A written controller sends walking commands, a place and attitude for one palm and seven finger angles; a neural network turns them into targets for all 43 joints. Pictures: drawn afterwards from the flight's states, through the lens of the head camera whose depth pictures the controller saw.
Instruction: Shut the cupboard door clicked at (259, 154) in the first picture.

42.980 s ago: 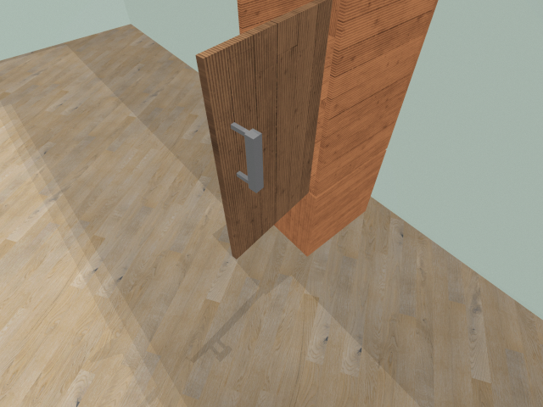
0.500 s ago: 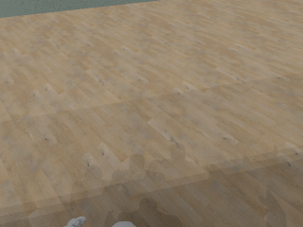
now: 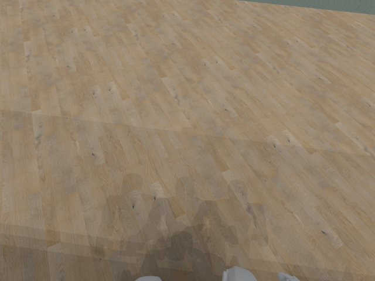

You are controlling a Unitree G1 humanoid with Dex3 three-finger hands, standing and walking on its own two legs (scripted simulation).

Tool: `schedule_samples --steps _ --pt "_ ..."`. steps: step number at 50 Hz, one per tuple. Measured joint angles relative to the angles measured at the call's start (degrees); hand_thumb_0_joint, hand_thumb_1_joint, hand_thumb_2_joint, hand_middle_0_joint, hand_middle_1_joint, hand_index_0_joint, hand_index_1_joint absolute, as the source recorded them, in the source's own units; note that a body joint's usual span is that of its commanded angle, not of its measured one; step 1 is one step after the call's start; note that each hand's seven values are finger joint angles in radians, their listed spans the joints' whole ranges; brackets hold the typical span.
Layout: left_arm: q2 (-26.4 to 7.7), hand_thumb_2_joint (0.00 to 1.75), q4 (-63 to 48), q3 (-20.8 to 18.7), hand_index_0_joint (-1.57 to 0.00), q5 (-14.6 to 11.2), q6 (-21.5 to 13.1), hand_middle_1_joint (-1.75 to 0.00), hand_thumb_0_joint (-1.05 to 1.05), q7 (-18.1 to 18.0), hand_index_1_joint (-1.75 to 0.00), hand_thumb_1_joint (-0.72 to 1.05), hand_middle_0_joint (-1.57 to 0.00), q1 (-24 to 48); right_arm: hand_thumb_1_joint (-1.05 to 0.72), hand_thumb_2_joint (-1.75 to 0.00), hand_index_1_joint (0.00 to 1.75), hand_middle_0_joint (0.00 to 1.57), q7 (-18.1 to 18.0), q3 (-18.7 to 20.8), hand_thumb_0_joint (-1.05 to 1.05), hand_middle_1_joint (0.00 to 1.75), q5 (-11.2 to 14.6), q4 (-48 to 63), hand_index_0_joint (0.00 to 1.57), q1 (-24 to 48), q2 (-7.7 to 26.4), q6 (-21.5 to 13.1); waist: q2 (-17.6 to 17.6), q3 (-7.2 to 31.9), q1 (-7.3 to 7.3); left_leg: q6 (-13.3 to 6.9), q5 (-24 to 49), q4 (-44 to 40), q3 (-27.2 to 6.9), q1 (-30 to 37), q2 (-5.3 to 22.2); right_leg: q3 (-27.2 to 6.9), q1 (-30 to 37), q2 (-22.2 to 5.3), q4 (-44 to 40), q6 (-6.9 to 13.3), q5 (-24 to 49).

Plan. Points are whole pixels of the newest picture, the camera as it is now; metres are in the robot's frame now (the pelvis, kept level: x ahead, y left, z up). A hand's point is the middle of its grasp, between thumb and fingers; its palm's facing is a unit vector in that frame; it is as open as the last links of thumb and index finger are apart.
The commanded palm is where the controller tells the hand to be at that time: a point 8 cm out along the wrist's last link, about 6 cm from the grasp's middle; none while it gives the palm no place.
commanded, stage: turn to face it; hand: left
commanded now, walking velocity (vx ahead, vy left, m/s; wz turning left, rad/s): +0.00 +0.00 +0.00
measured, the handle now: out of the picture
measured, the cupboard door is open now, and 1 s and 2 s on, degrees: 58 58 58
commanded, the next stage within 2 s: none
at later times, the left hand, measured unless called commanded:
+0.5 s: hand (141, 239) +0.23 +0.14 -0.16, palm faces -0.13 -0.97 -0.22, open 7.3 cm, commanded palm none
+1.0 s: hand (157, 175) +0.41 +0.12 -0.15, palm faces -0.48 -0.84 -0.25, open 7.4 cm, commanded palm none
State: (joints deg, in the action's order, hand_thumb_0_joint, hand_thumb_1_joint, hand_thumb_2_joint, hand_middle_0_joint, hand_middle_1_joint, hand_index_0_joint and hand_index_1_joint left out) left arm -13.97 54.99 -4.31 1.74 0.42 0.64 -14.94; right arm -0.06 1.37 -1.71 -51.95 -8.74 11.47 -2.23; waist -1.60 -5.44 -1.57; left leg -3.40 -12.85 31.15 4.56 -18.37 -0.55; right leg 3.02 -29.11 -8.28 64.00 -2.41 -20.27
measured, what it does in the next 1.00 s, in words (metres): walks ahead, turning right: right foot, then left foot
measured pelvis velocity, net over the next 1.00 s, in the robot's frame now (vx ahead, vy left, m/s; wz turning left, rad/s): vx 0.19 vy -0.01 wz -0.54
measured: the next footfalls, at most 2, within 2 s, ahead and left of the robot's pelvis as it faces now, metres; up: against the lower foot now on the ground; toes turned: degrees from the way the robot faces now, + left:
right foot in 0.24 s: +0.20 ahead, -0.14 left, +0.00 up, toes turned -7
left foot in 0.64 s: +0.26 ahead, +0.09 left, +0.00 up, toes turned -17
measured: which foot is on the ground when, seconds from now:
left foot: down 0.00-0.24, up 0.26-0.62, down 0.64-1.00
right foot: up 0.00-0.22, down 0.24-0.64, up 0.66-1.00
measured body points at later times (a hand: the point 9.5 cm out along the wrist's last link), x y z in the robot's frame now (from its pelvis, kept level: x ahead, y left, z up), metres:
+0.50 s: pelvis +0.15 -0.04 +0.01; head +0.20 -0.05 +0.46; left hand +0.23 +0.19 -0.14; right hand +0.17 -0.29 -0.14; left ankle +0.16 +0.10 -0.68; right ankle +0.16 -0.14 -0.73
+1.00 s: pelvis +0.19 -0.01 +0.01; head +0.24 -0.03 +0.45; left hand +0.43 +0.17 -0.13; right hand +0.11 -0.27 -0.13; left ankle +0.22 +0.11 -0.73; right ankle +0.12 -0.13 -0.70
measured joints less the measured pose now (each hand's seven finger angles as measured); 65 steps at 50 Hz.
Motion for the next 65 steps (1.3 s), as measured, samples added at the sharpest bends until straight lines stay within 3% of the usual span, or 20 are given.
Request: schedule_samples --steps 6,11,13,14,17,20,23,29,33,36,38,40,44,49,52,53,55,58,61,65 --pt "1.44 0.9 -2.02 0.97 -0.2 -0.25 -0.07 -0.29 0.0 -0.13 -0.3 0.91 -0.19 3.72 -0.93 -0.9 0.3 0.2 -0.74 0.27 0.0 0.3 0.19 -4.44 0.2 -5.35 -1.48 0.47 0.63 1.97 1.15 0.78 -0.09 -7.62 -0.92 7.83 -0.74 -0.7 -0.94 1.8 -15.54 0.07 6.89" --pt "2.96 0.9 -1.8 1.81 -0.2 -0.43 -0.3 -0.29 0.0 0.01 -0.3 0.91 -0.19 3.75 -0.92 -0.9 0.3 0.2 -0.8 0.36 0.01 0.3 0.33 -7.12 0.2 -7.67 -1.71 1.56 1.22 1.88 1.36 2.99 -6.43 -3.72 1.5 11.51 0.78 0.5 6.12 5.14 -28.77 1.28 11.75" --pt "3.72 0.9 -1.47 1.86 -0.2 -0.28 -0.89 -0.29 0.0 -0.01 -0.3 0.91 -0.19 3.2 -0.91 -0.9 0.3 0.2 -0.68 0.77 0.01 0.3 0.65 -7.57 0.2 -7.6 -1.25 2.25 2.15 1.85 1.06 3.65 -11.93 4.09 2.12 9.36 2.04 -0.27 7.51 7.02 -29.73 3.7 7.45" --pt "4.47 0.9 -1.09 2.04 -0.2 -0.4 -1.05 -0.29 0.0 -0.14 -0.3 0.91 -0.19 3.38 -0.91 -0.9 0.3 0.2 -0.8 1.03 0.01 0.3 0.77 -7.67 0.2 -6.71 -0.76 2.81 3.31 1.14 1.24 3.87 -15.42 10.22 0.8 6.95 2.34 -0.33 7.27 8.17 -28.95 4.6 6.4" --pt "5.73 0.9 -0.45 2.05 -0.2 -0.76 -0.76 -0.29 0.0 -0.98 -0.3 0.91 -0.2 3.38 -0.91 -0.9 0.29 0.2 -1.18 1.16 0.01 0.3 1.06 -7.22 0.2 -4.25 -0.27 3.56 3.69 -0.3 1.75 4.88 -16.99 25.49 -1.98 -0.69 1.42 -1.28 8.65 9.77 -32.02 5.63 8.6" --pt "5.35 0.9 -0.11 1.33 -0.2 -0.83 -0.15 -0.3 0.0 -1.65 -0.3 0.92 -0.2 3.02 -0.91 -0.9 0.29 0.19 -1.3 1.19 0.01 0.3 0.99 -5.98 0.2 -2.84 -0.3 3.79 2.83 0.0 1.65 5.9 -13.58 28.94 -2.62 -5.59 1.89 -2.63 10.57 10.58 -36.77 5.68 10.51" --pt "4.63 0.9 0.03 1.01 -0.2 -0.66 0.18 -0.3 0.0 -1.6 -0.3 0.92 -0.2 2.46 -0.91 -0.9 0.29 0.19 -1.33 1.3 0.01 0.3 0.9 -4.44 0.2 -1.41 -0.36 4.12 1.93 0.63 1.25 6.62 -11.55 25.67 -3.36 -7.54 2.44 -4.39 11.6 11.05 -39.25 5.43 11.35" --pt "3.09 0.9 -0.64 0.29 -0.2 -0.41 1.37 -0.3 0.0 -1.06 -0.3 0.91 -0.2 1.75 -0.91 -0.9 0.29 0.19 -1.35 1.27 0.01 0.3 1.23 -1.28 0.2 1.47 -0.41 4.05 0.67 1.32 0.03 6.84 -9.99 12.97 -5.06 -5.17 2.22 -8.67 11.89 11.99 -38.68 4.05 10.41" --pt "1.84 0.9 -1.57 -0.26 -0.2 -0.95 2.61 -0.3 0.0 -0.69 -0.3 0.91 -0.2 1.32 -0.91 -0.9 0.29 0.19 -1.49 0.76 0.01 0.3 1.09 0.96 0.2 1.55 -0.06 2.57 0.66 2.53 0.09 5.28 -1.77 -0.5 -5.23 0.38 2.38 -10.88 9.38 13.25 -32.42 2.5 5.48" --pt "-0.08 0.9 -2.06 -0.8 -0.2 -0.76 3.36 -0.3 0.01 -0.1 -0.3 0.91 -0.2 2.65 -0.91 -0.9 0.29 0.2 -1.58 -0.06 0.0 0.3 0.15 1.9 0.2 1.1 -0.73 2.3 -0.56 1.59 -0.09 3.14 -3.12 0.82 -2.66 1.61 2.77 -7.41 4.56 12.06 -16.43 1.32 -6.1" --pt "-1.08 0.9 -2.71 -1.12 -0.2 -0.72 3.63 -0.29 0.01 0.36 -0.3 0.91 -0.2 3.45 -0.9 -0.9 0.3 0.2 -1.64 -0.47 0.0 0.3 -0.08 2.26 0.2 0.26 -0.84 2.44 -0.36 1.3 -0.12 2.82 -3.4 -0.71 -1.45 3.26 3.72 -4.66 2.02 10.96 -7.45 0.37 -7.26" --pt "-1.82 0.9 -3.57 -1.27 -0.2 -0.8 3.9 -0.29 0.01 0.69 -0.3 0.91 -0.2 4.13 -0.9 -0.9 0.3 0.2 -1.67 -0.64 0.0 0.3 -0.2 2.23 0.2 -0.5 -0.76 2.6 0.08 1.06 -0.13 2.8 -3.04 -2.39 -0.19 4.76 4.73 -2.79 1.15 9.6 -3.98 -0.41 -6.51" --pt "-2.57 0.9 -4.84 -1.2 -0.2 -0.81 4.37 -0.29 0.01 1.12 -0.3 0.91 -0.19 5.45 -0.9 -0.9 0.3 0.2 -1.54 -0.33 0.01 0.3 -0.15 1.64 0.21 -1.97 -0.17 2.69 1.12 0.73 0.35 3.14 -3.29 -3.71 2.56 6.62 6.56 -1.0 2.86 7.33 -8.07 -0.89 -4.62" --pt "-2.38 0.9 -5.39 -0.55 -0.2 -0.73 4.31 -0.29 0.01 1.36 -0.3 0.91 -0.19 7.31 -0.9 -0.9 0.3 0.2 -1.15 0.62 0.01 0.3 -0.12 0.62 0.21 -3.81 1.29 3.04 2.51 0.2 1.84 4.24 -5.87 -1.14 6.23 7.23 8.7 0.5 7.85 6.73 -18.68 0.2 -3.61" --pt "-2.21 0.9 -6.26 0.2 -0.2 -0.73 3.32 -0.29 0.01 1.48 -0.3 0.91 -0.19 7.78 -0.9 -0.9 0.3 0.2 -0.81 1.27 0.01 0.3 0.28 0.15 0.21 -5.51 2.57 3.51 3.03 0.48 2.47 5.51 -9.06 3.85 8.12 6.06 9.94 1.6 13.24 7.01 -29.9 1.91 4.95" --pt "-2.19 0.9 -6.56 0.37 -0.2 -0.6 2.48 -0.29 0.0 1.27 -0.3 0.91 -0.19 7.73 -0.9 -0.9 0.3 0.2 -0.69 1.52 0.01 0.3 0.52 -0.03 0.21 -5.9 3.05 3.86 2.91 0.83 2.35 6.02 -11.19 8.26 7.75 4.28 9.92 1.04 13.86 7.01 -31.42 2.53 3.62" --pt "-0.76 0.9 -6.36 1.01 -0.2 -0.78 1.44 -0.29 0.0 0.5 -0.3 0.91 -0.19 8.0 -0.9 -0.9 0.3 0.2 -1.12 1.94 0.01 0.3 0.84 -0.79 0.2 -4.97 4.62 5.22 4.85 0.03 2.68 6.77 -17.27 19.88 2.41 -0.53 8.77 0.34 12.67 8.21 -29.05 2.98 0.9" --pt "0.53 0.9 -6.35 1.58 -0.2 -0.87 1.62 -0.29 0.0 -0.42 -0.3 0.91 -0.2 7.15 -0.91 -0.9 0.29 0.2 -1.53 1.98 0.01 0.3 1.02 -1.13 0.2 -3.64 5.09 5.87 4.61 -0.43 2.78 7.66 -16.77 30.54 -1.23 -6.3 6.28 -1.78 13.1 8.6 -30.65 2.7 1.92" --pt "0.99 0.9 -5.86 1.88 -0.2 -0.73 2.19 -0.29 0.0 -0.56 -0.3 0.9 -0.2 6.16 -0.91 -0.9 0.29 0.19 -1.19 1.68 0.01 0.3 1.02 -0.2 0.2 -2.93 4.36 5.56 3.05 -0.17 2.74 8.32 -13.76 28.46 -1.76 -8.39 5.49 -3.91 13.86 8.54 -33.0 2.58 3.35" --pt "1.08 0.9 -5.16 1.85 -0.2 -0.46 2.76 -0.3 0.0 -0.16 -0.3 0.9 -0.2 5.14 -0.91 -0.9 0.29 0.19 -0.87 1.26 0.01 0.3 1.18 1.32 0.2 -2.09 2.99 4.86 1.15 0.22 2.2 8.31 -11.4 17.69 -2.19 -6.8 4.44 -6.79 13.77 8.62 -33.47 1.81 3.55"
